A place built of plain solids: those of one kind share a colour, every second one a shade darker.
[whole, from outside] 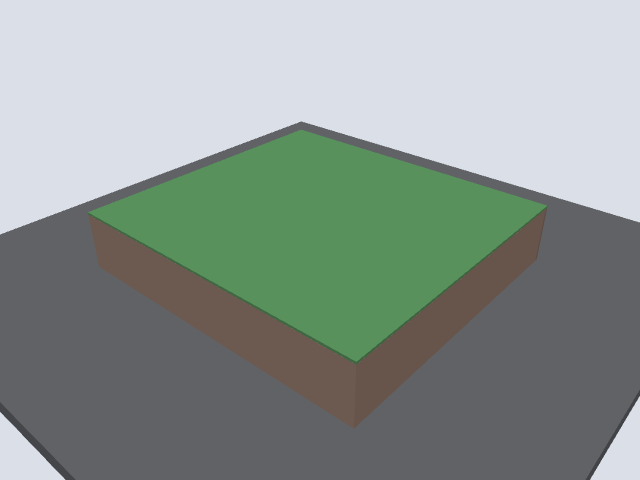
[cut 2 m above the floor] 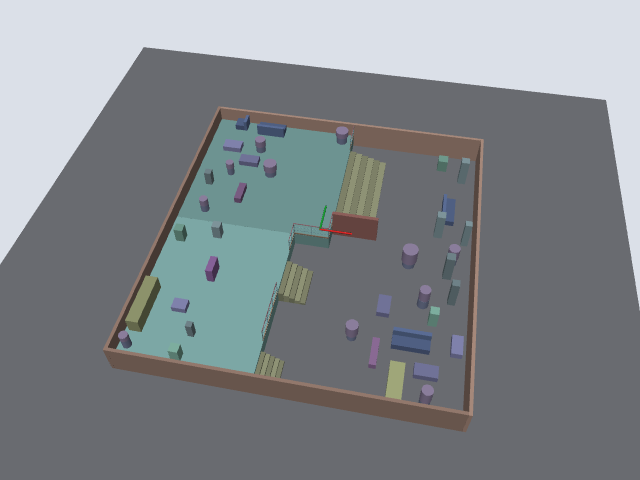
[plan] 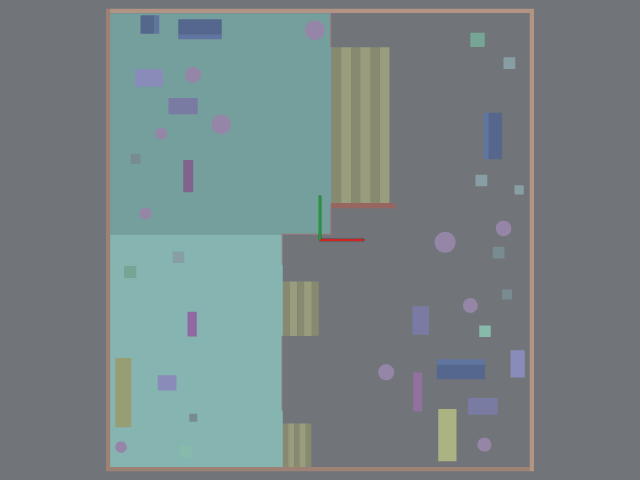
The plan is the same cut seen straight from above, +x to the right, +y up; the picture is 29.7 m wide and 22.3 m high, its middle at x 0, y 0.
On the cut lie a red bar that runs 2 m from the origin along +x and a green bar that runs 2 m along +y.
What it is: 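A room whose floor changes level by 0.96 m; the upper floor's rim is guarded but for openings; in an opening a masonry flight goes down, or there is a bare drop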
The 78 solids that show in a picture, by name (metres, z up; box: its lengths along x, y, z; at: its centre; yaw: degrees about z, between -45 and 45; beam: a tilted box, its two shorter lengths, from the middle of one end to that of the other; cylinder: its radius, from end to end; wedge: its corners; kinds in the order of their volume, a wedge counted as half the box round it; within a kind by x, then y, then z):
{
 "floor_1": {"box": [8.02, 10.77, 1.01], "at": [-5.74, -5.16, 0.45]},
 "floor_2": {"box": [10.29, 10.31, 1.01], "at": [-4.6, 5.39, 0.45]},
 "roof_1": {"box": [19.9, 21.48, 0.16], "at": [0.0, 0.0, 3.99]},
 "wall_1": {"box": [0.2, 21.48, 3.96], "at": [-9.85, 0.0, 1.93]},
 "wall_2": {"box": [19.5, 0.2, 3.96], "at": [0.0, -10.64, 1.93]},
 "wall_3": {"box": [19.5, 0.2, 3.96], "at": [0.0, 10.64, 1.93]},
 "wall_4": {"box": [0.2, 21.48, 3.96], "at": [9.85, 0.0, 1.93]},
 "tread_1": {"box": [0.26, 2.02, 0.85], "at": [-1.6, -9.53, 0.37]},
 "tread_2": {"box": [0.33, 2.53, 0.85], "at": [-1.56, -3.19, 0.37]},
 "tread_3": {"box": [0.26, 2.02, 0.69], "at": [-1.33, -9.53, 0.29]},
 "tread_4": {"box": [0.33, 2.53, 0.69], "at": [-1.23, -3.19, 0.29]},
 "tread_5": {"box": [0.26, 2.02, 0.53], "at": [-1.07, -9.53, 0.21]},
 "tread_6": {"box": [0.33, 2.53, 0.53], "at": [-0.9, -3.19, 0.21]},
 "tread_7": {"box": [0.26, 2.02, 0.37], "at": [-0.81, -9.53, 0.13]},
 "tread_8": {"box": [0.33, 2.53, 0.37], "at": [-0.56, -3.19, 0.13]},
 "tread_9": {"box": [0.26, 2.02, 0.21], "at": [-0.54, -9.53, 0.05]},
 "tread_10": {"box": [0.33, 2.53, 0.21], "at": [-0.23, -3.19, 0.05]},
 "tread_11": {"box": [0.45, 7.23, 0.87], "at": [0.77, 5.33, 0.39]},
 "tread_12": {"box": [0.45, 7.23, 0.73], "at": [1.21, 5.33, 0.32]},
 "tread_13": {"box": [0.45, 7.23, 0.6], "at": [1.66, 5.33, 0.25]},
 "tread_14": {"box": [0.45, 7.23, 0.46], "at": [2.11, 5.33, 0.18]},
 "tread_15": {"box": [0.45, 7.23, 0.32], "at": [2.56, 5.33, 0.11]},
 "tread_16": {"box": [0.45, 7.23, 0.19], "at": [3.01, 5.33, 0.04]},
 "column_1": {"box": [0.46, 0.46, 2.95], "at": [-8.57, 3.77, 2.43]},
 "column_2": {"box": [0.54, 0.54, 2.95], "at": [-6.57, -0.8, 2.43]},
 "column_3": {"box": [0.37, 0.37, 2.95], "at": [-5.88, -8.26, 2.43]},
 "column_4": {"box": [0.55, 0.55, 3.96], "at": [7.5, 2.77, 1.93]},
 "column_5": {"box": [0.54, 0.54, 3.96], "at": [8.3, -0.59, 1.93]},
 "column_6": {"box": [0.47, 0.47, 3.96], "at": [8.69, -2.53, 1.93]},
 "column_7": {"box": [0.55, 0.55, 3.96], "at": [8.79, 8.22, 1.93]},
 "column_8": {"box": [0.43, 0.43, 3.96], "at": [9.25, 2.33, 1.93]},
 "desk_1": {"box": [0.75, 3.23, 1.01], "at": [-9.14, -7.09, 1.46]},
 "desk_2": {"box": [0.85, 2.44, 1.12], "at": [5.92, -9.06, 0.51]},
 "bush_1": {"cylinder": 0.27, "from": [-9.24, -9.62, 1.66], "to": [-9.24, -9.62, 2.59]},
 "bush_2": {"cylinder": 0.28, "from": [-8.1, 1.23, 1.51], "to": [-8.1, 1.23, 2.48]},
 "bush_3": {"cylinder": 0.27, "from": [-7.37, 4.94, 1.57], "to": [-7.37, 4.94, 2.27]},
 "bush_4": {"cylinder": 0.37, "from": [-5.89, 7.67, 1.5], "to": [-5.89, 7.67, 2.48]},
 "bush_5": {"cylinder": 0.46, "from": [-4.59, 5.36, 1.44], "to": [-4.59, 5.36, 2.34]},
 "bush_6": {"cylinder": 0.46, "from": [-0.24, 9.75, 1.55], "to": [-0.24, 9.75, 2.19]},
 "bush_7": {"cylinder": 0.37, "from": [3.07, -6.14, 0.53], "to": [3.07, -6.14, 1.33]},
 "bush_8": {"cylinder": 0.49, "from": [5.81, -0.11, 0.52], "to": [5.81, -0.11, 1.53]},
 "bush_9": {"cylinder": 0.34, "from": [6.99, -3.04, 0.75], "to": [6.99, -3.04, 1.56]},
 "bush_10": {"cylinder": 0.33, "from": [7.64, -9.51, 0.57], "to": [7.64, -9.51, 1.54]},
 "bush_11": {"cylinder": 0.36, "from": [8.53, 0.54, 0.64], "to": [8.53, 0.54, 1.49]},
 "seat_1": {"box": [0.66, 0.86, 0.42], "at": [-8.01, 10.01, 1.17]},
 "seat_2": {"box": [0.22, 0.86, 0.8], "at": [-7.57, 10.01, 1.36]},
 "seat_3": {"box": [2.02, 0.22, 0.82], "at": [-5.57, 9.44, 1.37]},
 "seat_4": {"box": [2.02, 0.71, 0.46], "at": [-5.57, 9.9, 1.19]},
 "seat_5": {"box": [2.23, 0.68, 0.51], "at": [6.54, -6.13, 0.2]},
 "seat_6": {"box": [2.23, 0.25, 0.97], "at": [6.54, -5.67, 0.43]},
 "seat_7": {"box": [0.22, 2.16, 0.83], "at": [7.71, 4.83, 0.37]},
 "seat_8": {"box": [0.64, 2.16, 0.46], "at": [8.14, 4.83, 0.18]},
 "table_1": {"box": [1.3, 0.83, 0.39], "at": [-7.94, 7.53, 1.16]},
 "table_2": {"box": [0.87, 0.71, 0.39], "at": [-7.1, -6.63, 1.16]},
 "table_3": {"box": [1.36, 0.76, 0.39], "at": [-6.36, 6.22, 1.15]},
 "table_4": {"box": [0.78, 1.32, 0.48], "at": [4.68, -3.74, 0.19]},
 "table_5": {"box": [1.38, 0.79, 0.48], "at": [7.56, -7.73, 0.19]},
 "table_6": {"box": [0.67, 1.27, 0.5], "at": [9.18, -5.76, 0.2]},
 "pot_1": {"cylinder": 0.26, "from": [-9.24, -9.62, 0.96], "to": [-9.24, -9.62, 1.66]},
 "pot_2": {"cylinder": 0.28, "from": [-8.1, 1.23, 0.96], "to": [-8.1, 1.23, 1.51]},
 "pot_3": {"cylinder": 0.24, "from": [-7.37, 4.94, 0.96], "to": [-7.37, 4.94, 1.57]},
 "pot_4": {"cylinder": 0.34, "from": [-5.89, 7.67, 0.96], "to": [-5.89, 7.67, 1.5]},
 "pot_5": {"cylinder": 0.39, "from": [-4.59, 5.36, 0.96], "to": [-4.59, 5.36, 1.44]},
 "pot_6": {"cylinder": 0.38, "from": [-0.24, 9.75, 0.96], "to": [-0.24, 9.75, 1.55]},
 "pot_7": {"cylinder": 0.4, "from": [5.81, -0.11, 0.0], "to": [5.81, -0.11, 0.52]},
 "pot_8": {"cylinder": 0.35, "from": [6.99, -3.04, 0.0], "to": [6.99, -3.04, 0.75]},
 "cheek_1": {"box": [2.97, 0.24, 2.05], "at": [2.03, 1.6, 0.97]},
 "plinth_1": {"box": [0.57, 0.57, 1.05], "at": [-8.82, -1.49, 1.48]},
 "plinth_2": {"box": [0.55, 0.55, 0.98], "at": [-6.23, -9.82, 1.45]},
 "plinth_3": {"box": [0.67, 0.67, 0.99], "at": [7.32, 9.3, 0.45]},
 "plinth_4": {"box": [0.54, 0.54, 1.34], "at": [7.67, -4.24, 0.62]},
 "case_1": {"box": [0.44, 1.15, 1.7], "at": [-5.94, -3.91, 1.81]},
 "bench_1": {"box": [0.47, 1.5, 0.43], "at": [-6.12, 2.97, 1.17]},
 "bench_2": {"box": [0.42, 1.8, 0.48], "at": [4.54, -7.06, 0.19]},
 "gkerb_1": {"box": [0.048, 3.48, 0.09], "at": [-1.76, -6.19, 1.0]},
 "gkerb_2": {"box": [2.33, 0.048, 0.09], "at": [-0.62, 0.26, 1.0]},
 "grail_1": {"box": [0.04, 3.48, 0.04], "at": [-1.76, -6.19, 1.93]},
 "grail_2": {"box": [2.33, 0.04, 0.04], "at": [-0.62, 0.26, 1.93]}
}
